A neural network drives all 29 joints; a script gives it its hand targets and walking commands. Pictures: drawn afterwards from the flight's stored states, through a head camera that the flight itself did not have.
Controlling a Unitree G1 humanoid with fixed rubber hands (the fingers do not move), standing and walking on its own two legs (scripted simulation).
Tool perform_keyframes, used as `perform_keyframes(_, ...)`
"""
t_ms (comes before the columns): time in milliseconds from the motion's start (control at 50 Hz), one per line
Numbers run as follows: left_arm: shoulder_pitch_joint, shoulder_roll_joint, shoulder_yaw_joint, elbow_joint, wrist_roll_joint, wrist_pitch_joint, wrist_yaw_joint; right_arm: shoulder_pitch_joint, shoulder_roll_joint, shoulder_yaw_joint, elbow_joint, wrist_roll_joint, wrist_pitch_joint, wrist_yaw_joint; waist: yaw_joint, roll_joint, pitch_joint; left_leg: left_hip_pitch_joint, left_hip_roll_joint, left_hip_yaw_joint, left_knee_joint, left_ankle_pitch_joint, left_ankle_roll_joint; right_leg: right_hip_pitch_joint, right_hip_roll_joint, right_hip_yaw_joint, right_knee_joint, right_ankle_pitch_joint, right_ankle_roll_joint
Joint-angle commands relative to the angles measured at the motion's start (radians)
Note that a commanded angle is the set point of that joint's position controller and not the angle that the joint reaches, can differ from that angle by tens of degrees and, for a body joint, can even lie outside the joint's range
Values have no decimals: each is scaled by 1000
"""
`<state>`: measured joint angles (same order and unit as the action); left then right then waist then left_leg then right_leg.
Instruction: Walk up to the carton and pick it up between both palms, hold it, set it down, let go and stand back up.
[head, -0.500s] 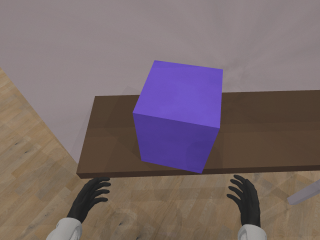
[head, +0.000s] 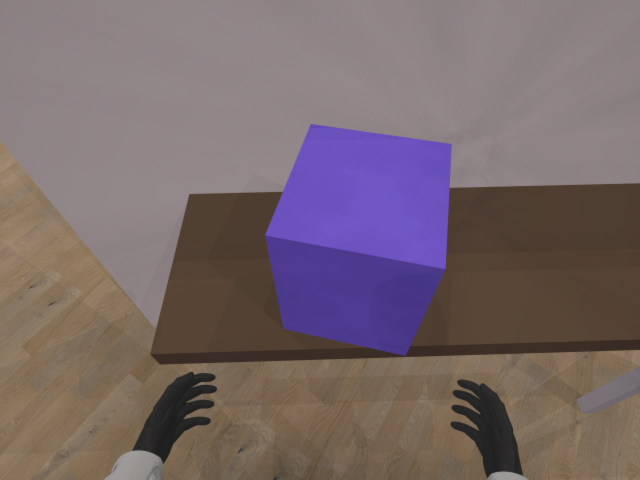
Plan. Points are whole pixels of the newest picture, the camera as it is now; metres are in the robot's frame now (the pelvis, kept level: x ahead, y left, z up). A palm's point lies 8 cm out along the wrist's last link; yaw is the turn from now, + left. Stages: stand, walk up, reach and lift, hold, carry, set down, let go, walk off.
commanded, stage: set down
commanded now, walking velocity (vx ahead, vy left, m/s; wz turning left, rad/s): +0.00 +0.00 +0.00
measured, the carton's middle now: (360, 244) +0.45 -0.02 +0.00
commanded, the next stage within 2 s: let go in 1.06 s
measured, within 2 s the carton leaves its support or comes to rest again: neither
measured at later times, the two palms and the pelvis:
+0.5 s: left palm (156, 451) +0.17 +0.23 -0.06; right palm (503, 464) +0.18 -0.19 -0.07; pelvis +0.01 +0.00 +0.00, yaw +0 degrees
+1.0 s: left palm (158, 460) +0.17 +0.23 -0.07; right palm out of the picture +0.16 -0.21 -0.09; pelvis +0.01 +0.00 +0.00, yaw +0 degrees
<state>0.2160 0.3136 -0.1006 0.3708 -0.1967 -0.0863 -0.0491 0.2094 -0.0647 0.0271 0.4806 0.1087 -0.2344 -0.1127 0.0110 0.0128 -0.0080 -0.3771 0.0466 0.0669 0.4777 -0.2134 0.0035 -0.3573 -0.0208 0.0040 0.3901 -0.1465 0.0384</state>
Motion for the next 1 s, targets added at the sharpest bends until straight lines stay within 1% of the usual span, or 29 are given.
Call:
perform_keyframes(0,-32,107,85,-166,0,-23,18,-19,-114,-84,-141,-9,-80,18,33,106,-181,348,-12,-54,-109,214,-84,262,74,-30,-43,20,-84)
perform_keyframes(20,-29,95,83,-168,-3,-19,20,-38,-132,-103,-150,-15,-88,24,36,73,-216,370,-12,-51,-101,245,-91,268,83,-46,-39,42,-79)
perform_keyframes(40,-25,139,90,-196,-31,-27,2,-7,-103,-72,-227,-7,-97,4,19,11,-224,357,-29,-29,-90,247,-70,300,64,-27,-57,76,-62)
perform_keyframes(60,-26,93,84,-172,4,-14,16,-15,-131,-82,-139,-3,-95,22,36,83,-232,390,-17,-44,-101,287,-93,276,78,-39,-43,69,-74)
perform_keyframes(100,11,81,89,-169,24,3,17,14,-135,-81,-118,-1,-94,26,32,100,-193,417,-12,-44,-100,322,-105,258,83,-42,-56,66,-77)
perform_keyframes(160,-16,107,109,-173,24,22,10,5,-126,-84,-130,-28,-88,17,27,30,-179,381,-23,-24,-103,290,-83,290,72,-44,-71,89,-69)
perform_keyframes(180,5,88,96,-169,40,33,14,10,-133,-84,-106,-9,-91,26,23,54,-182,412,-12,-41,-104,323,-95,265,80,-52,-64,92,-69)
perform_keyframes(200,26,111,97,-233,14,20,10,42,-104,-63,-211,-3,-103,14,31,14,-207,414,-18,-32,-101,355,-87,304,64,-40,-68,138,-57)
perform_keyframes(220,27,69,94,-158,52,41,16,25,-132,-77,-92,-12,-90,31,32,80,-152,408,-20,-30,-107,364,-101,271,81,-58,-72,90,-77)
perform_keyframes(260,15,68,103,-173,61,58,21,6,-158,-92,-93,-26,-83,38,41,79,-168,426,-16,-31,-116,350,-105,269,87,-66,-66,87,-76)
perform_keyframes(280,3,92,122,-186,52,57,12,20,-128,-78,-129,-30,-85,26,35,33,-176,396,-42,0,-106,326,-87,300,73,-48,-83,94,-64)
perform_keyframes(360,-25,59,98,-186,80,93,34,-27,-158,-100,-81,-42,-64,45,37,95,-132,378,-6,-31,-156,225,-93,284,79,-66,-61,39,-66)
perform_keyframes(400,-28,76,92,-225,64,91,37,-4,-145,-108,-148,-49,-61,39,19,46,-124,351,-10,-33,-156,199,-82,313,72,-53,-63,64,-60)
perform_keyframes(440,-41,27,77,-149,107,127,55,-57,-183,-115,-48,-60,-33,62,36,102,-107,344,2,-38,-190,148,-87,288,86,-78,-43,13,-69)
perform_keyframes(460,-47,40,81,-194,91,121,57,-51,-171,-124,-99,-55,-38,61,32,94,-118,327,-1,-34,-185,147,-88,320,83,-67,-38,38,-59)
perform_keyframes(480,-64,44,83,-146,90,125,55,-64,-170,-115,-77,-66,-26,65,28,70,-89,324,-15,-13,-181,116,-74,292,74,-63,-66,-3,-67)
perform_keyframes(520,-67,25,79,-125,111,148,62,-70,-205,-143,-2,-83,2,76,18,87,-55,313,4,-33,-212,65,-78,290,84,-75,-53,-38,-71)
perform_keyframes(540,-78,42,80,-154,91,144,58,-62,-183,-134,-61,-76,-2,67,13,24,-85,301,-10,-24,-198,66,-69,313,71,-67,-59,-4,-58)
perform_keyframes(560,-86,36,85,-106,107,159,56,-63,-182,-122,-34,-93,7,72,12,40,-53,296,-20,-2,-197,67,-63,299,62,-65,-73,-18,-67)
perform_keyframes(600,-91,49,87,-160,96,149,66,-79,-169,-122,-96,-80,1,75,24,30,-90,290,-14,-12,-197,40,-55,302,66,-66,-61,-24,-59)
perform_keyframes(640,-93,34,97,-113,110,164,78,-117,-189,-132,-74,-87,5,94,42,38,-59,278,-14,-3,-206,36,-59,274,77,-80,-59,-59,-65)
perform_keyframes(660,-91,36,97,-89,107,166,71,-99,-183,-121,-73,-90,5,91,38,-2,-58,256,-23,7,-208,56,-53,316,72,-72,-55,-35,-61)
perform_keyframes(700,-97,0,88,-40,133,183,87,-119,-223,-142,37,-91,27,112,43,73,-28,255,-8,-5,-222,17,-66,281,82,-78,-46,-89,-74)
perform_keyframes(720,-109,29,101,-119,106,162,90,-114,-199,-140,-47,-89,14,105,51,19,-81,258,-15,0,-213,16,-53,301,79,-75,-48,-69,-64)
perform_keyframes(780,-99,35,97,-156,101,149,96,-105,-197,-137,-44,-85,-6,106,30,33,-108,260,-19,9,-182,75,-58,307,74,-71,-41,-17,-62)
perform_keyframes(840,-76,4,100,-63,136,173,101,-118,-232,-149,25,-92,-5,127,44,49,-96,275,-15,-11,-194,78,-66,300,93,-93,-36,-31,-71)
perform_keyframes(940,-62,15,111,-98,120,157,102,-98,-225,-141,-4,-94,-33,129,40,16,-124,291,-23,10,-167,157,-64,294,93,-81,-37,9,-71)
perform_keyframes(960,-34,-3,112,-42,136,171,95,-88,-232,-133,64,-90,-20,136,34,30,-84,289,-26,11,-171,191,-71,306,94,-83,-43,35,-75)
perform_keyframes(980,-23,9,118,-83,130,161,90,-57,-214,-126,16,-83,-30,126,39,29,-130,302,-22,14,-162,221,-71,327,89,-82,-37,74,-67)
